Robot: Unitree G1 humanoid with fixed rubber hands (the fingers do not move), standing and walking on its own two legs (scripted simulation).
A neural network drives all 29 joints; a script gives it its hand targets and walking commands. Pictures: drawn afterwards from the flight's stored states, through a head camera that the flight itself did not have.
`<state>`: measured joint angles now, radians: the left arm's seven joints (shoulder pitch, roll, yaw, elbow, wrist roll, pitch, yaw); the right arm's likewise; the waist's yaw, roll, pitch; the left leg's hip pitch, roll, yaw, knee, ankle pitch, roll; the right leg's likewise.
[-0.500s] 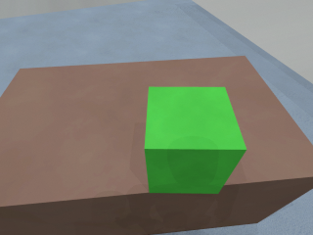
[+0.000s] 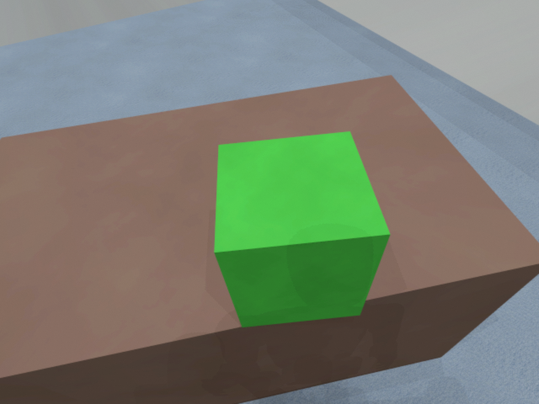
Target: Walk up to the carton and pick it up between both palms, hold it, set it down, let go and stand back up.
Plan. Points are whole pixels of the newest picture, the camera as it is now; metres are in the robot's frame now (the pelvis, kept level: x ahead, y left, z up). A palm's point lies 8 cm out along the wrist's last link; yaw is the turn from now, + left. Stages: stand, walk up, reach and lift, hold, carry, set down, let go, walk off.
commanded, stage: walk up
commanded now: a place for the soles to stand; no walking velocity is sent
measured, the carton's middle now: (293, 234) +0.39 -0.02 +0.02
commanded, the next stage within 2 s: reach and lift in 1.20 s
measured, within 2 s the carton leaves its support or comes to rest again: neither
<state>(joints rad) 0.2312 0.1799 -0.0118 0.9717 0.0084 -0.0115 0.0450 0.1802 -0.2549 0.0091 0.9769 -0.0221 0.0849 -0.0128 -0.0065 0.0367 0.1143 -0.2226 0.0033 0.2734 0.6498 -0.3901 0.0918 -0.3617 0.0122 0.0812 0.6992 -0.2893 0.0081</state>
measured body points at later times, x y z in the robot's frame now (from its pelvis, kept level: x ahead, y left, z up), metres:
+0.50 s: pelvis +0.00 +0.01 -0.01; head +0.03 -0.01 +0.44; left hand +0.09 +0.23 -0.15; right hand +0.03 -0.24 -0.17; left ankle -0.01 +0.06 -0.71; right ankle +0.04 -0.11 -0.72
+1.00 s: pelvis -0.03 +0.03 +0.00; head +0.01 +0.03 +0.45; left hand +0.07 +0.25 -0.15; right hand +0.00 -0.21 -0.15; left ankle -0.01 +0.08 -0.72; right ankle -0.01 -0.10 -0.72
